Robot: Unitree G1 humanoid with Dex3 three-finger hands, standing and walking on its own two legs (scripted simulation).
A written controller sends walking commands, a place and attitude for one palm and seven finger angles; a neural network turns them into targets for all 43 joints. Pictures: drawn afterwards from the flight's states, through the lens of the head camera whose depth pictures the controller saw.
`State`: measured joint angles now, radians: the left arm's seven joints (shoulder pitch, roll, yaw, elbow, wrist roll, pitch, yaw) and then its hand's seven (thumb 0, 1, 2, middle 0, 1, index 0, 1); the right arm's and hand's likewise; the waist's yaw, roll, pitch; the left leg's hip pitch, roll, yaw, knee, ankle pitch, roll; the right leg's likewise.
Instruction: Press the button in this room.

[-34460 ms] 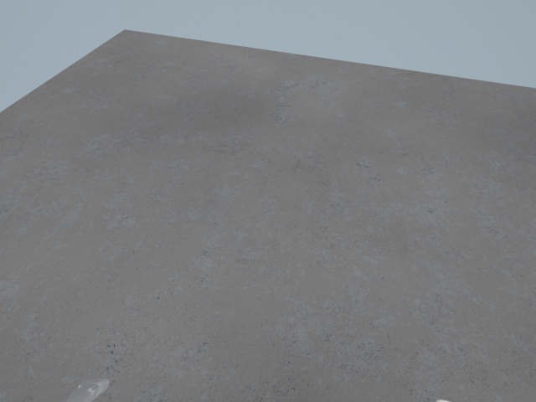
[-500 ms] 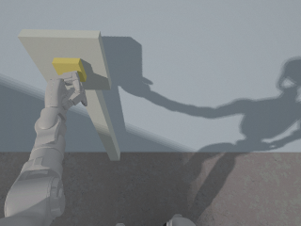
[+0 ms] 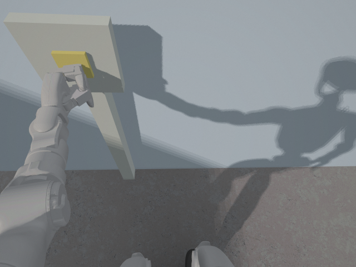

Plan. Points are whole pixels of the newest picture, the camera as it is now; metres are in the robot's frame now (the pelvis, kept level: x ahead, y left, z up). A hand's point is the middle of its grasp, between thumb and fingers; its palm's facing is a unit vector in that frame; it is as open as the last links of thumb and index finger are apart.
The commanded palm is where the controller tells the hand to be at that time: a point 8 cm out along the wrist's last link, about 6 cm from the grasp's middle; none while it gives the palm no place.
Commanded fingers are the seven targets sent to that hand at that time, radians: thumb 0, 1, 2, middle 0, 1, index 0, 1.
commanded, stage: hold the button down briefly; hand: left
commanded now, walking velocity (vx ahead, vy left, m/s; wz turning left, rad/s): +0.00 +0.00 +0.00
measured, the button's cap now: (75, 61) +0.54 +0.20 +0.12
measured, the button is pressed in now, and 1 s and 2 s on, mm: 13 0 0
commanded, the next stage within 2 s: pull the fist back off the button in 0.26 s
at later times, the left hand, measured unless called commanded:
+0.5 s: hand (86, 91) +0.49 +0.17 +0.09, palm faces -0.01 -1.00 -0.02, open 2.8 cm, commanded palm +0.48 +0.22 +0.09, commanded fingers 0.00 0.90 0.90 -1.30 -1.50 -1.30 -1.50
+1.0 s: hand (89, 101) +0.46 +0.17 +0.08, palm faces -0.02 -1.00 -0.01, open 2.8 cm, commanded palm +0.42 +0.22 +0.09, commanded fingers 0.00 0.90 0.90 -1.30 -1.50 -1.30 -1.50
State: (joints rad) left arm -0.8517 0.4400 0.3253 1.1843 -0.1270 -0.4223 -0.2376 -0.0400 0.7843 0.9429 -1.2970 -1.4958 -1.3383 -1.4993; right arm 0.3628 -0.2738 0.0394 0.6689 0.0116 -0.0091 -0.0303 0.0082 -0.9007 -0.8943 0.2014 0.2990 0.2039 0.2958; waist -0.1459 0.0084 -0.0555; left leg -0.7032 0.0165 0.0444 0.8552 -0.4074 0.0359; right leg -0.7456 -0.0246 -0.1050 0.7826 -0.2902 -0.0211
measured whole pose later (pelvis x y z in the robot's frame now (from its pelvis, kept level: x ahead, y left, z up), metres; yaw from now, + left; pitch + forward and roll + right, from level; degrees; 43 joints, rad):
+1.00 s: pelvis +0.02 +0.00 +0.00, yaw -1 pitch +14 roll -1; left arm -0.62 0.33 0.28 0.91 -0.17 -0.37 -0.20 -0.03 0.86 0.91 -1.30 -1.50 -1.30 -1.50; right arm 0.35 -0.26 0.03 0.59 0.02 0.00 -0.01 0.01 -0.90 -0.89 0.20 0.30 0.20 0.30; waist -0.09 0.02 -0.09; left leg -0.63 0.01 0.07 0.82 -0.43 0.04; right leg -0.70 -0.02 -0.07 0.77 -0.31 -0.01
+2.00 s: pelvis +0.03 +0.00 +0.03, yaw +1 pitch +2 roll -1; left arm 0.07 0.29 0.21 0.07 -0.29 -0.11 -0.25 0.01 0.90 0.90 -1.30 -1.50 -1.30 -1.50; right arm 0.25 -0.26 0.04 0.56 0.06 -0.11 -0.07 0.02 -0.90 -0.89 0.20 0.30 0.20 0.30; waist 0.00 0.05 -0.06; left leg -0.31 0.00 0.04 0.65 -0.38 0.03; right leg -0.36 -0.02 -0.10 0.61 -0.28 -0.01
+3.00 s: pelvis +0.03 +0.01 +0.04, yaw +0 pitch -5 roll -1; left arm 0.55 0.31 0.27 -0.49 -0.05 -0.08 0.12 0.01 0.89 0.90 -1.30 -1.49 -1.30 -1.50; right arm 0.22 -0.21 0.03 0.61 0.00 -0.13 -0.06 0.02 -0.90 -0.89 0.20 0.30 0.20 0.30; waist 0.06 0.07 0.01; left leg -0.06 -0.01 0.05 0.43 -0.30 0.04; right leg -0.12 -0.01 -0.09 0.40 -0.20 0.00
